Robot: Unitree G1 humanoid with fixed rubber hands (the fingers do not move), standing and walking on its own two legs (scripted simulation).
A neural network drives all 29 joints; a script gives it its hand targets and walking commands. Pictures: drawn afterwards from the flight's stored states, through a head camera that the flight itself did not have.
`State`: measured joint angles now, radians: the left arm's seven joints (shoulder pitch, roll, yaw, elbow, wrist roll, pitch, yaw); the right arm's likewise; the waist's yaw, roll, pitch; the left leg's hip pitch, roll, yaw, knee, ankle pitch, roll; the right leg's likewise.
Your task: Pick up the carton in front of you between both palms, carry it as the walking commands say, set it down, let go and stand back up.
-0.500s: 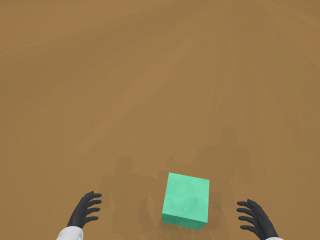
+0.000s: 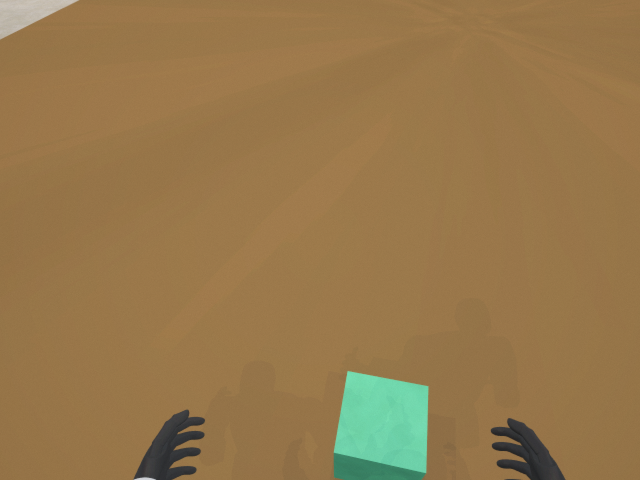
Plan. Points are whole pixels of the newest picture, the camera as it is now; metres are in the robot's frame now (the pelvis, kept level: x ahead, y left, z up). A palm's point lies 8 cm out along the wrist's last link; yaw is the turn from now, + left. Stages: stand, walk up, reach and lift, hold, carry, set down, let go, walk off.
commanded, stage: stand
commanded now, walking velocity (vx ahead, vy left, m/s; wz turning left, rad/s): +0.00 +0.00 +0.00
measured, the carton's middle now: (379, 433) +0.38 -0.11 -0.65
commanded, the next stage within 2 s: none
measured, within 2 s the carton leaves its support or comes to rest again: neither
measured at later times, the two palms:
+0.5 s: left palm out of the picture +0.11 +0.27 -0.08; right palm out of the picture +0.15 -0.30 -0.11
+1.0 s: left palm out of the picture +0.09 +0.28 -0.09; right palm out of the picture +0.11 -0.32 -0.11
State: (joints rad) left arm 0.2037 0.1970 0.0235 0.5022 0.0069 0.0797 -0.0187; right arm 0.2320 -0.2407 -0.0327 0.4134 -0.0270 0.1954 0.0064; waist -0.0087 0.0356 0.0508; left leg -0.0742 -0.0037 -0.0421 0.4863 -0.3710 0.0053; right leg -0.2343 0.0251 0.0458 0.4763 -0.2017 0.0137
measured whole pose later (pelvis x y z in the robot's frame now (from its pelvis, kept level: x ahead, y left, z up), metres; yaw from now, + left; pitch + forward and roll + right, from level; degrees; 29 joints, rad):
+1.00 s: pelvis +0.01 -0.03 +0.00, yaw +3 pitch -2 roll +0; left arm 0.13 0.34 0.05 0.95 0.02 0.01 0.01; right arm 0.22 -0.38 -0.01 0.88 -0.03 -0.01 -0.04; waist 0.01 0.05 0.03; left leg -0.05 0.00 -0.10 0.41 -0.33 -0.03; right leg -0.21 0.02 -0.02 0.47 -0.22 -0.02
